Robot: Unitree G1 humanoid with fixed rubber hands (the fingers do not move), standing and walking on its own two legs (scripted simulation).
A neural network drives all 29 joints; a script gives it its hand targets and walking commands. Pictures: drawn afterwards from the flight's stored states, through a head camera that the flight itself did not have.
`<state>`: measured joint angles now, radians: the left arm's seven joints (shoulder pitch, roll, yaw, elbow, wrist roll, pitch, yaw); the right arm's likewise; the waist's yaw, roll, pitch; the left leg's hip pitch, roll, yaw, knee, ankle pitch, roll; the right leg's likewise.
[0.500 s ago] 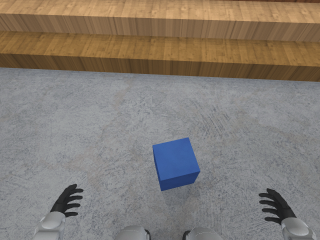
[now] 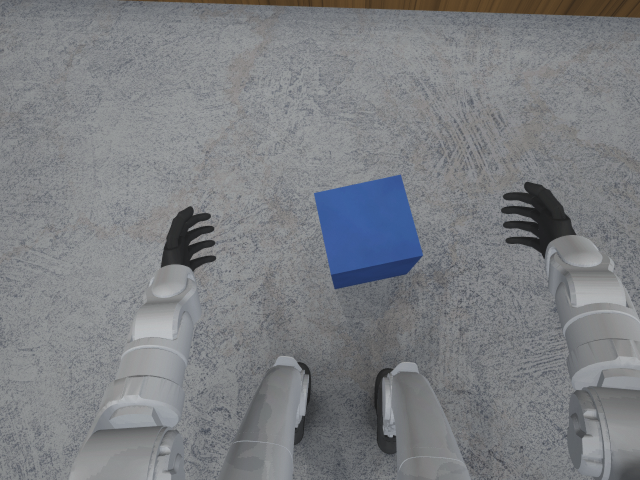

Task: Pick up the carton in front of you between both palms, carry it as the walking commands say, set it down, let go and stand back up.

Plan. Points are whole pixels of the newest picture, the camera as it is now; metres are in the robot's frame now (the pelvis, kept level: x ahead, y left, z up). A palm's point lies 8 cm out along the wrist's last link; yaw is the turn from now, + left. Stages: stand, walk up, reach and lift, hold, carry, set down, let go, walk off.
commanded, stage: reach and lift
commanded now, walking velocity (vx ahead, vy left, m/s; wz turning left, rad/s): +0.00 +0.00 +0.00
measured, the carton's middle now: (364, 237) +0.52 -0.03 -0.57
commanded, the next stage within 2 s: none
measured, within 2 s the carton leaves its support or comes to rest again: neither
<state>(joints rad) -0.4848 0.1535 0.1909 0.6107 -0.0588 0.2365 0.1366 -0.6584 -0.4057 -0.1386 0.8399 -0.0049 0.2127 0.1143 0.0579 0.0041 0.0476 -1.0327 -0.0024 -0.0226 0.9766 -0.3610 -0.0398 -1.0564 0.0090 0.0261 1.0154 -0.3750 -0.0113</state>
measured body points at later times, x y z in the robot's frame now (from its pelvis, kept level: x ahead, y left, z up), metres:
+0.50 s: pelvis -0.03 -0.02 -0.03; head +0.32 -0.04 +0.25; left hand +0.49 +0.18 -0.15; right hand +0.58 -0.21 -0.15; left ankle +0.05 +0.14 -0.66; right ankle +0.05 -0.11 -0.66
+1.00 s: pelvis -0.03 +0.00 -0.18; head +0.35 -0.04 +0.05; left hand +0.49 +0.17 -0.37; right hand +0.56 -0.20 -0.38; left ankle +0.05 +0.15 -0.66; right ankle +0.05 -0.11 -0.66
